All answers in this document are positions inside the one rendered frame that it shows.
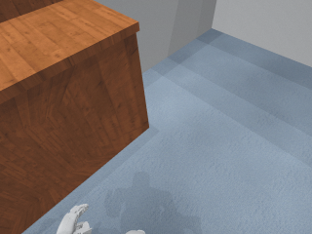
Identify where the robot left hand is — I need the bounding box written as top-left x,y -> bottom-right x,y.
57,204 -> 93,234

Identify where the table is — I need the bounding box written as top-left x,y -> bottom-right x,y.
0,0 -> 149,234

